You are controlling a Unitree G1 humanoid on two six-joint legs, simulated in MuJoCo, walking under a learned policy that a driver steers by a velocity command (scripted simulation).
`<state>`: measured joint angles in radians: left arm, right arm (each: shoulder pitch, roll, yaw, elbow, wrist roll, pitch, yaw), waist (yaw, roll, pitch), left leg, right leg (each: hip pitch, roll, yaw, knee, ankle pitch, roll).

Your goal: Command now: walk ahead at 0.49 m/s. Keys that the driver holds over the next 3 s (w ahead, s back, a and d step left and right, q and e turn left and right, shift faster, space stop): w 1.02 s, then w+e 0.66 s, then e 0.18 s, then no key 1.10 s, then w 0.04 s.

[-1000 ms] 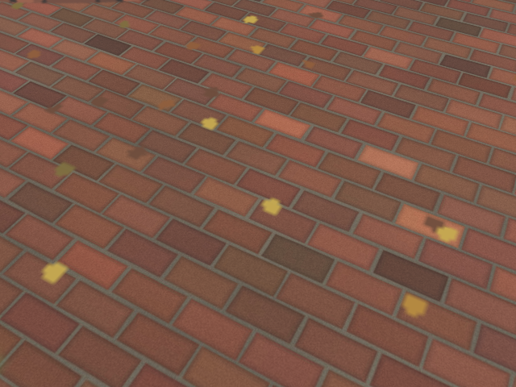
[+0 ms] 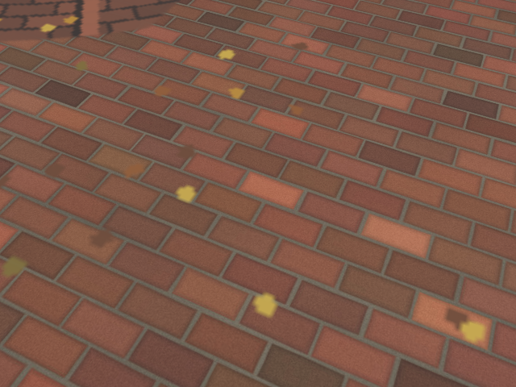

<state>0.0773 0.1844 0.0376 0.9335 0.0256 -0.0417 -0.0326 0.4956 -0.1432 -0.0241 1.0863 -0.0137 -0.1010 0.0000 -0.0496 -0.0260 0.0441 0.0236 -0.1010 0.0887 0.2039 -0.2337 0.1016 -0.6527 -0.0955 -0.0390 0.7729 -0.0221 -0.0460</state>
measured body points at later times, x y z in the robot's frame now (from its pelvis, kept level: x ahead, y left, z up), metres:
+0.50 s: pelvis +0.28 -0.04 +0.00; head +0.30 -0.05 +0.45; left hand +0.21 +0.19 -0.14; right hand +0.40 -0.28 -0.14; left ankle +0.40 +0.11 -0.68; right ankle +0.24 -0.10 -0.74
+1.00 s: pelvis +0.55 +0.02 +0.00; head +0.57 +0.03 +0.45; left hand +0.64 +0.26 -0.14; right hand +0.52 -0.23 -0.14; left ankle +0.54 +0.07 -0.74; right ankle +0.61 -0.14 -0.67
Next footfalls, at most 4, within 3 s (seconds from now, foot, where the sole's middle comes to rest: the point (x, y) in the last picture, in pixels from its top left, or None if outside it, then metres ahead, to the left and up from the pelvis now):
0.18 right None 0.28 -0.10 -0.78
0.74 left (228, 351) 0.58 0.07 -0.78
1.30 right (284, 255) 0.87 -0.10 -0.78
1.84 left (259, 172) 1.22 -0.04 -0.78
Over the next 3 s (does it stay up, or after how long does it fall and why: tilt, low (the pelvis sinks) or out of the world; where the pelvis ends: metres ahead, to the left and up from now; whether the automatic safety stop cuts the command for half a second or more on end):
stays up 1.10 -0.10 0.00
